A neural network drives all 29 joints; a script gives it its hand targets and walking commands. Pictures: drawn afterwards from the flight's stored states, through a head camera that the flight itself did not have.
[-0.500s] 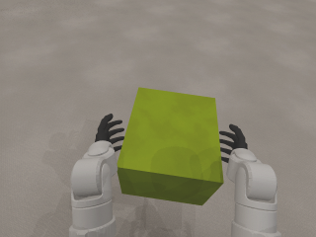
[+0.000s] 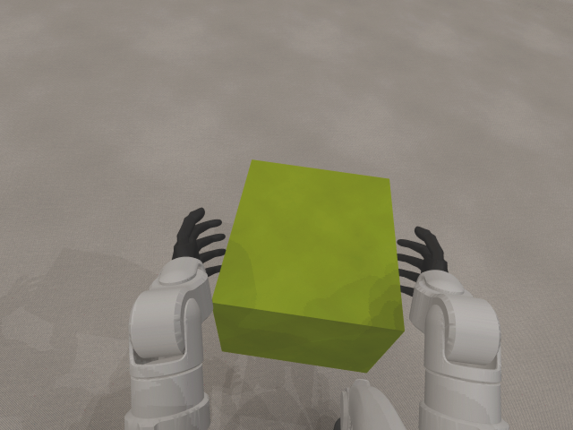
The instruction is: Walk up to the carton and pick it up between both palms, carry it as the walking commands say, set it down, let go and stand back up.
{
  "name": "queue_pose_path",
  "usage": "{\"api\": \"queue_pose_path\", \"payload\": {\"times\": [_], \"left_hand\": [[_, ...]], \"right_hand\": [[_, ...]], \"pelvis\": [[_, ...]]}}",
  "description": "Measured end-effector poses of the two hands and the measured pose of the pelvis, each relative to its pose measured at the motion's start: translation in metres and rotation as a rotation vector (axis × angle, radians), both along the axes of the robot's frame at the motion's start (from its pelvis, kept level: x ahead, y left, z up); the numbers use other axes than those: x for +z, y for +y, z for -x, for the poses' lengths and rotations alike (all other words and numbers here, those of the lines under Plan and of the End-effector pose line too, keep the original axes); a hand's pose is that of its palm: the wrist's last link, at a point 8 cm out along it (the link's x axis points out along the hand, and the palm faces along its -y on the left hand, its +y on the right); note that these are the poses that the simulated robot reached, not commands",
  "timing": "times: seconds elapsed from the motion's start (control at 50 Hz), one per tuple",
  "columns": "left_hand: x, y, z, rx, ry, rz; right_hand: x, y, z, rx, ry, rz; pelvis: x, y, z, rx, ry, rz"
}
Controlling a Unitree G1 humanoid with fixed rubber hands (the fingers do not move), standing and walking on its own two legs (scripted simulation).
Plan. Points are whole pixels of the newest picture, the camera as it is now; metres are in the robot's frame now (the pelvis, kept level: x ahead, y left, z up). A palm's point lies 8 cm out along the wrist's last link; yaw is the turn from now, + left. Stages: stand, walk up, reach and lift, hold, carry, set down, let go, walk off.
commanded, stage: carry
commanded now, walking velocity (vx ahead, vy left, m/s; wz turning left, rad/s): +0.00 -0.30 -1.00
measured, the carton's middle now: (307, 263) +0.37 +0.01 -0.02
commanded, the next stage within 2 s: none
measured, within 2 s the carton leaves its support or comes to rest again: neither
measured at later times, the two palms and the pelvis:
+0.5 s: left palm (443, 245) +0.38 -0.19 +0.05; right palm out of the picture +0.25 -0.46 +0.07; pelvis +0.04 -0.21 -0.01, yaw -25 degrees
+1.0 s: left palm out of the picture +0.27 -0.54 +0.02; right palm out of the picture +0.05 -0.74 +0.03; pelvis -0.04 -0.43 -0.03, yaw -46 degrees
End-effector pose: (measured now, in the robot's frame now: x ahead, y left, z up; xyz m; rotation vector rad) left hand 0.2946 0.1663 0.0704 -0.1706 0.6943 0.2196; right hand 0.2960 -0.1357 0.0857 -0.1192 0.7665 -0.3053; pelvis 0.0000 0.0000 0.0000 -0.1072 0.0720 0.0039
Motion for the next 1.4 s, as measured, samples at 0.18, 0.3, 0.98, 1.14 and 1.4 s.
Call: {"api": "queue_pose_path", "payload": {"times": [0.18, 0.3, 0.98, 1.14, 1.4], "left_hand": [[-0.007, -0.139, -0.059, -0.05, -0.086, -0.119], [-0.043, -0.224, -0.069, -0.238, 0.121, -0.103], [-0.049, -0.694, 0.015, -0.832, 0.116, -0.083], [-0.007, -0.75, 0.046, -0.907, 0.012, -0.02], [0.011, -0.831, 0.136, -0.972, -0.02, -0.051]], "right_hand": [[-0.041, -0.138, -0.044, -0.055, -0.085, -0.116], [-0.071, -0.215, 0.004, -0.238, 0.119, -0.102], [-0.062, -0.595, 0.241, -0.834, 0.12, -0.086], [-0.016, -0.63, 0.288, -0.915, 0.029, -0.009], [-0.011, -0.693, 0.39, -0.991, 0.002, -0.045]], "pelvis": [[-0.05, -0.113, -0.056, -0.084, -0.051, -0.075], [-0.031, -0.148, -0.048, -0.232, -0.06, -0.071], [-0.029, -0.43, 0.032, -0.79, -0.118, -0.032], [-0.012, -0.457, 0.059, -0.869, -0.061, -0.015], [-0.008, -0.513, 0.138, -0.957, -0.046, -0.037]]}}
